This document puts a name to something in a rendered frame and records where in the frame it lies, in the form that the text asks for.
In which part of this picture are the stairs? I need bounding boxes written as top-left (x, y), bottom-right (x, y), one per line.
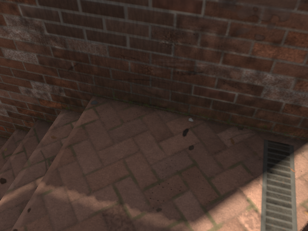
top-left (0, 109), bottom-right (82, 231)

